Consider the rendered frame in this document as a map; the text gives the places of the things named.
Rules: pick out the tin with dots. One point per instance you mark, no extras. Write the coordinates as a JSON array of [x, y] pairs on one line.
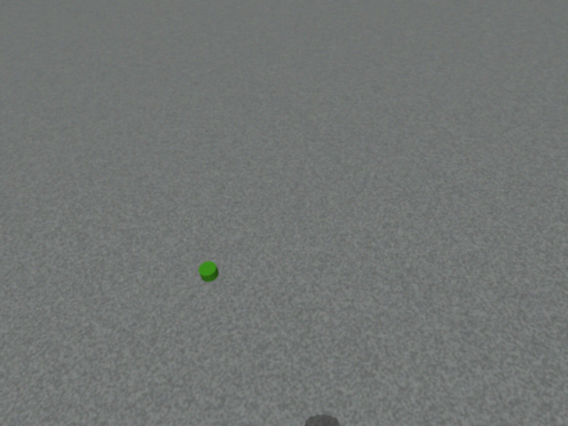
[[208, 271]]

